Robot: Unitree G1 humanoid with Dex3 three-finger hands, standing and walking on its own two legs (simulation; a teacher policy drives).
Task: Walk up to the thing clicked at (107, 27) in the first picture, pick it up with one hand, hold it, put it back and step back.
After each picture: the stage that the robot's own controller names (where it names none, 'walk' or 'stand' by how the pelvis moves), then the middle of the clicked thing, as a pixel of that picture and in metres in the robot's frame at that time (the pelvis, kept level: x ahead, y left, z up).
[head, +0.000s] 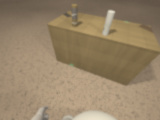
stand; (107, 23) +0.99 -0.16 +0.12
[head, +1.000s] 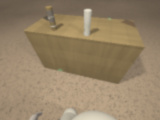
walk; (87, 23) +0.89 +0.10 +0.14
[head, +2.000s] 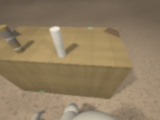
walk; (58, 43) +0.54 +0.28 +0.13
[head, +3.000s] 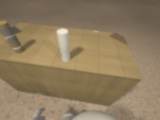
stand; (64, 47) +0.49 +0.21 +0.13
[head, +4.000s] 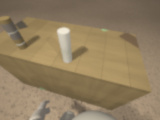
stand; (65, 47) +0.46 +0.19 +0.13
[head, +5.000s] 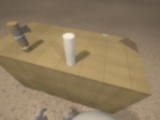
stand; (69, 51) +0.46 +0.17 +0.12
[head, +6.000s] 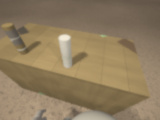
stand; (66, 53) +0.44 +0.18 +0.12
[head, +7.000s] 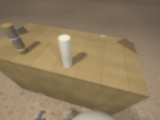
stand; (66, 53) +0.44 +0.19 +0.12
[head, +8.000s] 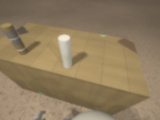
stand; (66, 53) +0.44 +0.19 +0.12
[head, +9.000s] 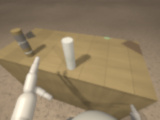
rise first; (69, 55) +0.43 +0.19 +0.12
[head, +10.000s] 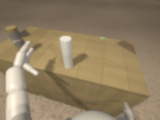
go down; (67, 54) +0.45 +0.18 +0.12
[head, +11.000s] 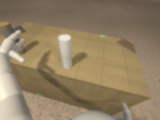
go down; (66, 53) +0.43 +0.18 +0.13
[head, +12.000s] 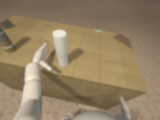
close in; (61, 51) +0.43 +0.18 +0.13
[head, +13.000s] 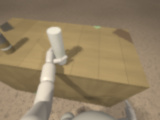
close; (58, 48) +0.44 +0.20 +0.15
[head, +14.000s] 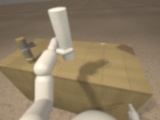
lift; (64, 38) +0.34 +0.14 +0.35
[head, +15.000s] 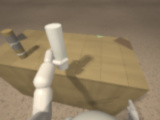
hold; (59, 50) +0.35 +0.18 +0.25
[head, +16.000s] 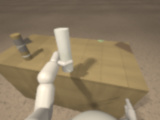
hold; (65, 52) +0.36 +0.16 +0.25
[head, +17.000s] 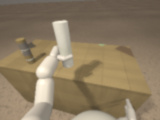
hold; (64, 46) +0.35 +0.15 +0.30
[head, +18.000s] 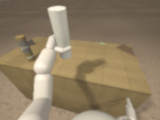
crouch; (62, 37) +0.35 +0.16 +0.35
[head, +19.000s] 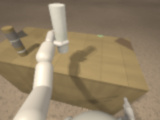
lower; (60, 32) +0.44 +0.19 +0.30
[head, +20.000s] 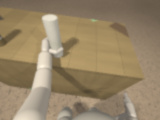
lower; (54, 39) +0.48 +0.20 +0.17
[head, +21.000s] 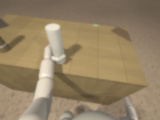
lower; (57, 47) +0.44 +0.19 +0.16
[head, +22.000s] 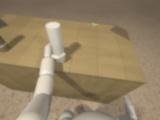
lower; (57, 45) +0.46 +0.19 +0.16
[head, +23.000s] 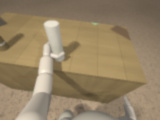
lower; (56, 44) +0.46 +0.20 +0.16
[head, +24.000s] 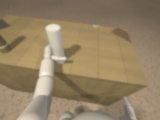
open; (57, 47) +0.44 +0.20 +0.16
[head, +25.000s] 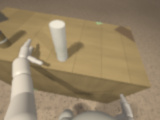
sink last; (60, 44) +0.45 +0.18 +0.16
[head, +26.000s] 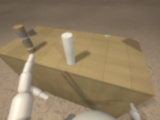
sink last; (69, 50) +0.47 +0.20 +0.13
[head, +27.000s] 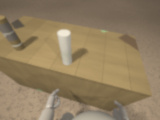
stand; (65, 49) +0.44 +0.19 +0.13
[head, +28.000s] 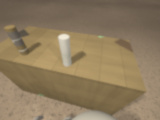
stand; (65, 52) +0.47 +0.20 +0.12
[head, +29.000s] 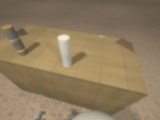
stand; (65, 53) +0.45 +0.19 +0.12
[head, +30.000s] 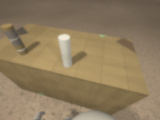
stand; (66, 52) +0.45 +0.19 +0.12
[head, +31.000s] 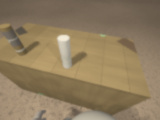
stand; (65, 53) +0.43 +0.19 +0.12
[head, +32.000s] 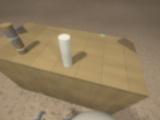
stand; (66, 52) +0.44 +0.19 +0.12
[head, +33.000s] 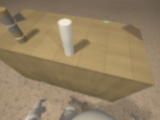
walk; (67, 40) +0.49 +0.18 +0.14
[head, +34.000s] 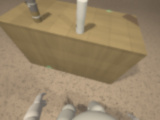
walk; (80, 18) +0.74 +0.14 +0.15
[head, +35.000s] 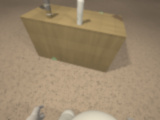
stand; (80, 13) +1.09 +0.18 +0.14
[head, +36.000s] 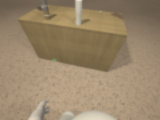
stand; (78, 13) +1.06 +0.19 +0.14
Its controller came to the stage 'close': yes
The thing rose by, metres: 0.22
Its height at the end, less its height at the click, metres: +0.00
